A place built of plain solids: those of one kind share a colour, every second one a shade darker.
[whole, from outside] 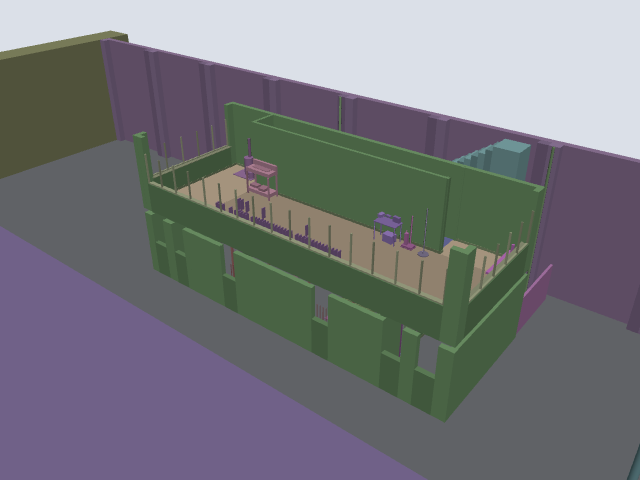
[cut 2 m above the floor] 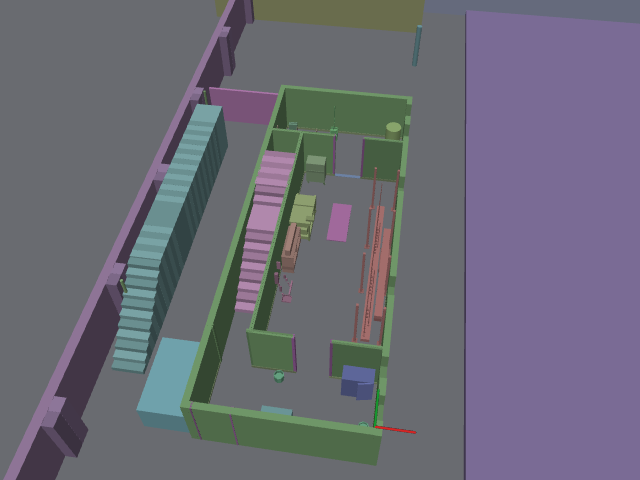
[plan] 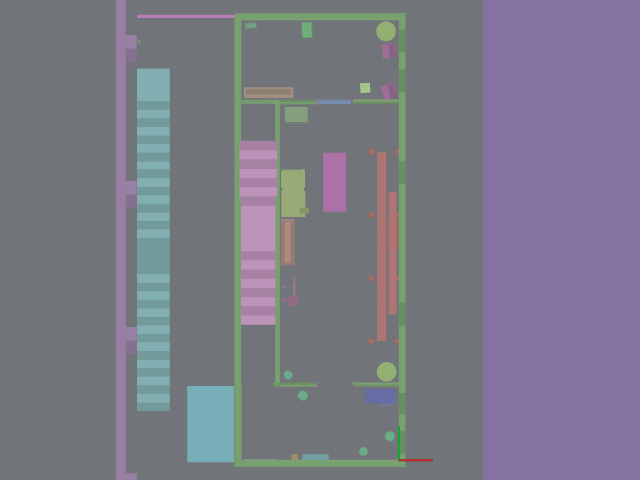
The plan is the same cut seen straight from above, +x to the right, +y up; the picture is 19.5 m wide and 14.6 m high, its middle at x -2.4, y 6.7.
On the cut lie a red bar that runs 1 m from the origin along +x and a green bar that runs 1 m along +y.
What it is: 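A mechanical signal box beside a railway in a town; below a lobby, the locking room and a lamp room, above the operating floor with its lever frame behind one band of glass; one straight stair between walls, met straight on from the door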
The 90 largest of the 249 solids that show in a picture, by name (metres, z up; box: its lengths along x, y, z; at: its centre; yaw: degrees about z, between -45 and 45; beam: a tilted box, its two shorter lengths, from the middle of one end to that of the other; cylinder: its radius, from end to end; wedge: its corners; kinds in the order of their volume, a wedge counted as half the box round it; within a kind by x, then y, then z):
{
 "yard_line_bed_1": {"box": [10.1, 39.2, 0.6], "at": [7.61, 3.79, 0.0]},
 "yard_line_abut_1": {"box": [10.3, 1.68, 6.2], "at": [-4.77, -14.97, 3.05]},
 "yard_line_abut_2": {"box": [10.3, 1.98, 6.2], "at": [-4.77, 22.4, 3.05]},
 "yard_line_near_1": {"box": [0.3, 35.54, 6.2], "at": [-8.46, 3.64, 3.05]},
 "wall_1": {"box": [0.2, 2.5, 2.75], "at": [-4.9, 1.05, 1.32]},
 "wall_2": {"box": [0.2, 2.5, 3.05], "at": [-4.9, 1.05, 4.42]},
 "wall_3": {"box": [0.2, 8.6, 3.2], "at": [-4.9, 6.6, 1.55]},
 "wall_4": {"box": [0.2, 8.6, 3.05], "at": [-4.9, 6.6, 4.42]},
 "wall_5": {"box": [0.2, 2.7, 2.75], "at": [-4.9, 12.25, 1.32]},
 "wall_6": {"box": [0.2, 2.7, 3.05], "at": [-4.9, 12.25, 4.42]},
 "wall_7": {"box": [0.51, 0.2, 3.05], "at": [-4.75, -0.1, 4.42]},
 "wall_8": {"box": [0.06, 8.6, 3.2], "at": [-3.73, 6.6, 1.55]},
 "wall_9": {"box": [0.06, 8.6, 3.05], "at": [-3.73, 6.6, 4.42]},
 "wall_10": {"box": [0.06, 8.6, 2.75], "at": [-3.67, 6.6, 1.32]},
 "wall_11": {"box": [0.06, 8.72, 3.05], "at": [-3.67, 6.6, 4.42]},
 "wall_12": {"box": [5.2, 0.2, 2.75], "at": [-2.4, -0.1, 1.32]},
 "wall_13": {"box": [4.21, 0.2, 1.2], "at": [-2.4, -0.1, 3.5]},
 "wall_14": {"box": [5.2, 0.2, 2.75], "at": [-2.4, 13.5, 1.32]},
 "wall_15": {"box": [4.21, 0.2, 1.2], "at": [-2.4, 13.5, 3.5]},
 "wall_16": {"box": [0.2, 0.51, 3.05], "at": [0.1, 0.05, 4.42]},
 "wall_17": {"box": [0.2, 1.81, 2.75], "at": [0.1, 3.2, 1.32]},
 "wall_18": {"box": [0.2, 3.61, 2.75], "at": [0.1, 6.6, 1.32]},
 "wall_19": {"box": [0.2, 12.81, 1.2], "at": [0.1, 6.7, 3.5]},
 "wall_20": {"box": [0.2, 1.81, 2.75], "at": [0.1, 10.0, 1.32]},
 "wall_21": {"box": [0.2, 0.51, 3.05], "at": [0.1, 13.35, 4.42]},
 "yard_line_step_1": {"box": [1.0, 0.26, 1.29], "at": [-7.47, 3.19, 0.59]},
 "yard_line_step_2": {"box": [1.0, 0.26, 1.47], "at": [-7.47, 3.45, 0.68]},
 "yard_line_step_3": {"box": [1.0, 0.26, 1.64], "at": [-7.47, 3.71, 0.77]},
 "yard_line_step_4": {"box": [1.0, 0.26, 1.82], "at": [-7.47, 3.97, 0.86]},
 "yard_line_step_5": {"box": [1.0, 0.26, 2.0], "at": [-7.47, 4.23, 0.95]},
 "yard_line_step_6": {"box": [1.0, 0.26, 2.17], "at": [-7.47, 4.49, 1.04]},
 "yard_line_step_7": {"box": [1.0, 0.26, 2.35], "at": [-7.47, 4.75, 1.13]},
 "yard_line_step_8": {"box": [1.0, 0.26, 2.53], "at": [-7.47, 5.01, 1.21]},
 "yard_line_step_9": {"box": [1.0, 0.26, 2.71], "at": [-7.47, 5.27, 1.3]},
 "yard_line_step_10": {"box": [1.0, 0.26, 2.88], "at": [-7.47, 5.53, 1.39]},
 "yard_line_step_11": {"box": [1.0, 1.1, 3.06], "at": [-7.47, 6.21, 1.48]},
 "yard_line_step_12": {"box": [1.0, 0.26, 3.24], "at": [-7.47, 6.89, 1.57]},
 "yard_line_step_13": {"box": [1.0, 0.26, 3.41], "at": [-7.47, 7.15, 1.66]},
 "yard_line_step_14": {"box": [1.0, 0.26, 3.59], "at": [-7.47, 7.41, 1.75]},
 "yard_line_step_15": {"box": [1.0, 0.26, 3.77], "at": [-7.47, 7.67, 1.83]},
 "yard_line_step_16": {"box": [1.0, 0.26, 3.95], "at": [-7.47, 7.93, 1.92]},
 "yard_line_step_17": {"box": [1.0, 0.26, 4.12], "at": [-7.47, 8.19, 2.01]},
 "yard_line_step_18": {"box": [1.0, 0.26, 4.3], "at": [-7.47, 8.45, 2.1]},
 "yard_line_step_19": {"box": [1.0, 0.26, 4.48], "at": [-7.47, 8.71, 2.19]},
 "yard_line_step_20": {"box": [1.0, 0.26, 4.65], "at": [-7.47, 8.97, 2.28]},
 "yard_line_step_21": {"box": [1.0, 0.26, 4.83], "at": [-7.47, 9.23, 2.37]},
 "yard_line_step_22": {"box": [1.0, 0.26, 5.01], "at": [-7.47, 9.49, 2.45]},
 "yard_line_step_23": {"box": [1.0, 0.26, 5.18], "at": [-7.47, 9.75, 2.54]},
 "yard_line_step_24": {"box": [1.0, 0.26, 5.36], "at": [-7.47, 10.01, 2.63]},
 "yard_line_step_25": {"box": [1.0, 0.26, 5.54], "at": [-7.47, 10.27, 2.72]},
 "yard_line_step_26": {"box": [1.0, 0.26, 5.72], "at": [-7.47, 10.53, 2.81]},
 "yard_line_step_27": {"box": [1.0, 0.26, 5.89], "at": [-7.47, 10.79, 2.9]},
 "yard_line_step_28": {"box": [1.0, 1.0, 6.07], "at": [-7.47, 11.42, 2.98]},
 "raised_floor_operating_1": {"box": [1.23, 2.63, 0.25], "at": [-4.25, 12.15, 3.02]},
 "raised_floor_operating_2": {"box": [4.93, 2.43, 0.25], "at": [-2.4, 1.15, 3.02]},
 "raised_floor_operating_3": {"box": [3.83, 11.23, 0.25], "at": [-1.85, 7.85, 3.02]},
 "yard_line_near_pier_1": {"box": [0.34, 0.41, 6.2], "at": [-8.14, -13.92, 3.05]},
 "yard_line_near_pier_2": {"box": [0.34, 0.41, 6.2], "at": [-8.14, -9.89, 3.05]},
 "yard_line_near_pier_3": {"box": [0.34, 0.41, 6.2], "at": [-8.14, -9.48, 3.05]},
 "yard_line_near_pier_4": {"box": [0.34, 0.41, 6.2], "at": [-8.14, -5.45, 3.05]},
 "yard_line_near_pier_5": {"box": [0.34, 0.41, 6.2], "at": [-8.14, -5.04, 3.05]},
 "yard_line_near_pier_6": {"box": [0.34, 0.41, 6.2], "at": [-8.14, -1.01, 3.05]},
 "yard_line_near_pier_7": {"box": [0.34, 0.41, 6.2], "at": [-8.14, -0.6, 3.05]},
 "yard_line_near_pier_8": {"box": [0.34, 0.41, 6.2], "at": [-8.14, 3.43, 3.05]},
 "yard_line_near_pier_9": {"box": [0.34, 0.41, 6.2], "at": [-8.14, 3.85, 3.05]},
 "yard_line_near_pier_10": {"box": [0.34, 0.41, 6.2], "at": [-8.14, 7.88, 3.05]},
 "yard_line_near_pier_11": {"box": [0.34, 0.41, 6.2], "at": [-8.14, 8.29, 3.05]},
 "yard_line_near_pier_12": {"box": [0.34, 0.41, 6.2], "at": [-8.14, 12.32, 3.05]},
 "yard_line_near_pier_13": {"box": [0.34, 0.41, 6.2], "at": [-8.14, 12.73, 3.05]},
 "yard_line_near_pier_14": {"box": [0.34, 0.41, 6.2], "at": [-8.14, 16.76, 3.05]},
 "yard_line_near_pier_15": {"box": [0.34, 0.41, 6.2], "at": [-8.14, 17.17, 3.05]},
 "yard_line_near_pier_16": {"box": [0.34, 0.41, 6.2], "at": [-8.14, 21.2, 3.05]},
 "stair_1": {"box": [1.14, 0.3, 0.93], "at": [-4.28, 5.39, 0.41]},
 "stair_2": {"box": [1.14, 0.3, 1.1], "at": [-4.28, 5.67, 0.5]},
 "stair_3": {"box": [1.14, 0.3, 1.27], "at": [-4.28, 5.95, 0.59]},
 "stair_4": {"box": [1.14, 0.3, 1.45], "at": [-4.28, 6.23, 0.68]},
 "stair_5": {"box": [1.14, 1.1, 1.62], "at": [-4.28, 6.91, 0.76]},
 "stair_6": {"box": [1.14, 0.3, 1.8], "at": [-4.28, 7.61, 0.85]},
 "stair_7": {"box": [1.14, 0.3, 1.98], "at": [-4.28, 7.89, 0.94]},
 "stair_8": {"box": [1.14, 0.3, 2.15], "at": [-4.28, 8.17, 1.02]},
 "stair_9": {"box": [1.14, 0.3, 2.33], "at": [-4.28, 8.45, 1.11]},
 "stair_10": {"box": [1.14, 0.3, 2.5], "at": [-4.28, 8.73, 1.2]},
 "stair_11": {"box": [1.14, 0.3, 2.67], "at": [-4.28, 9.01, 1.29]},
 "stair_12": {"box": [1.14, 0.3, 2.85], "at": [-4.28, 9.29, 1.38]},
 "stair_13": {"box": [1.14, 0.3, 3.02], "at": [-4.28, 9.57, 1.46]},
 "yard_line_dark_1": {"box": [13.53, 0.2, 3.17], "at": [7.14, 23.49, 1.54]},
 "yard_line_bunker_1": {"box": [1.43, 2.32, 1.1], "at": [-5.72, 1.1, 0.5]},
 "yard_line_fence_1": {"box": [2.97, 0.1, 1.65], "at": [-6.49, 13.5, 0.78]},
 "cupboard_steel_low_1": {"box": [0.92, 0.45, 1.05], "at": [-0.57, 1.95, 0.47]},
 "raised_floor_landing_1": {"box": [1.23, 1.26, 0.25], "at": [-4.25, 10.33, 3.02]}
}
